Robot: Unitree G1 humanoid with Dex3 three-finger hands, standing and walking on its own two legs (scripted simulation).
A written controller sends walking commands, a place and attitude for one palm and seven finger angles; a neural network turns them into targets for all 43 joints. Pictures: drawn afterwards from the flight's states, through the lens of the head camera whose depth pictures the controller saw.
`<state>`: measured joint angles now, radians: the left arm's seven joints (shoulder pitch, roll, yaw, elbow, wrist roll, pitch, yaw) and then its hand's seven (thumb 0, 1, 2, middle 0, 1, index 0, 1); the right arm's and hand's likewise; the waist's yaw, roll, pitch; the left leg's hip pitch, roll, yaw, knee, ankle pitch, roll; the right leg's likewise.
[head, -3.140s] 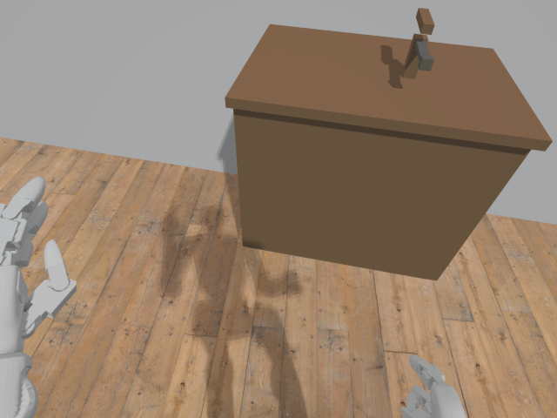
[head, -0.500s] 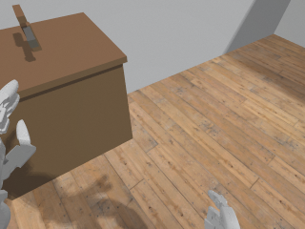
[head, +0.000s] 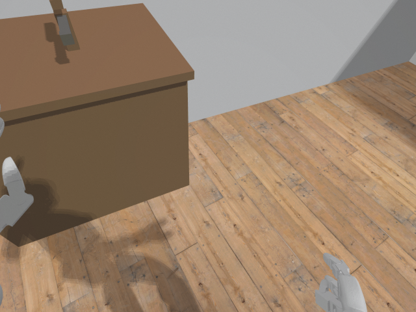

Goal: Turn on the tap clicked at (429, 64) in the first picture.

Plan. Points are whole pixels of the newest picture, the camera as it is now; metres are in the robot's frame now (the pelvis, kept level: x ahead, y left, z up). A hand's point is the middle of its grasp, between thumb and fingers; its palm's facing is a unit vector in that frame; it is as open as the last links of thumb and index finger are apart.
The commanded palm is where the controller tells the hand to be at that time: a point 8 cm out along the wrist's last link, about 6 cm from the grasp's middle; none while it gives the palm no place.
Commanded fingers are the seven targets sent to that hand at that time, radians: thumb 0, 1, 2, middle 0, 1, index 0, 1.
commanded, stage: take the last steps up to it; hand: left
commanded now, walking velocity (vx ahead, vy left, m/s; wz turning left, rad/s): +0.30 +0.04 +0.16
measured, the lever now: (66, 37) +0.72 +0.42 +0.14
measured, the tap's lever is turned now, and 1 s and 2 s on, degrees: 0 0 0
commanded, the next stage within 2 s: none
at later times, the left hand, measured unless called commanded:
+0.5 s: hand (12, 240) +0.17 +0.24 +0.18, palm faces +0.51 -0.78 -0.38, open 7.4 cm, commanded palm +0.11 +0.28 +0.19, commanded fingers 0.00 0.90 0.90 -0.20 -0.30 -0.20 -0.30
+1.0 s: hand (40, 179) +0.25 +0.25 +0.18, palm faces +0.49 -0.73 -0.48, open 7.4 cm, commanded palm +0.20 +0.27 +0.19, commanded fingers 0.00 0.90 0.90 -0.20 -0.30 -0.20 -0.30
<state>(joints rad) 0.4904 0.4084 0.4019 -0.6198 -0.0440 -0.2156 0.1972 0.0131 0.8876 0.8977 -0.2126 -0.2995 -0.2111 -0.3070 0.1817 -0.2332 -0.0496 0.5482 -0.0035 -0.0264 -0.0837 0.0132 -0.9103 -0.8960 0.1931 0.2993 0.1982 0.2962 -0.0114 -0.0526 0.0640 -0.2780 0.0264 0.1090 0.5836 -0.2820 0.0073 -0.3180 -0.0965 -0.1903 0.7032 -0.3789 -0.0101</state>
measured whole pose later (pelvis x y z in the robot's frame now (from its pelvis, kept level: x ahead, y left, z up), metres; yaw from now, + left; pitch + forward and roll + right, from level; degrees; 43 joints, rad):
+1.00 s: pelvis +0.06 -0.02 +0.00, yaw +4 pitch -1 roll -1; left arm 0.46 0.39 0.38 -0.45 -0.02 -0.20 0.15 0.01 0.89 0.90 -0.21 -0.30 -0.21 -0.31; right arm 0.26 -0.14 0.03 0.63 0.00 -0.08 -0.05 0.01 -0.90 -0.90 0.20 0.30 0.21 0.30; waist 0.01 0.05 0.02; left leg -0.20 0.12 0.15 0.65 -0.40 -0.02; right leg -0.33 -0.04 -0.17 0.55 -0.22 0.00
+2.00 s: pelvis +0.25 -0.03 +0.01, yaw +6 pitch +0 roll +1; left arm 0.49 0.36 0.35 -0.53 -0.02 -0.22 0.16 0.02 0.89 0.90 -0.21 -0.30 -0.21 -0.31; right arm 0.20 -0.26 -0.04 0.62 -0.01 -0.05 -0.06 0.01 -0.91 -0.90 0.20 0.30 0.20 0.30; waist -0.01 -0.02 0.07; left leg -0.43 0.08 0.10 0.78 -0.33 -0.01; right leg -0.23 -0.05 -0.16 0.49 -0.26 -0.04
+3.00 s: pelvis +0.33 -0.02 +0.01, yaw +7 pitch -2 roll +0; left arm 0.45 0.36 0.36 -0.51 -0.03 -0.20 0.17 0.02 0.89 0.90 -0.21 -0.30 -0.21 -0.31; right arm 0.19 -0.17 0.02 0.57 0.00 -0.08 -0.05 0.01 -0.91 -0.90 0.20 0.30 0.20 0.30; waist 0.02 0.00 0.06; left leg -0.27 0.05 0.06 0.55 -0.25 -0.01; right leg -0.25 -0.01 -0.09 0.53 -0.23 -0.01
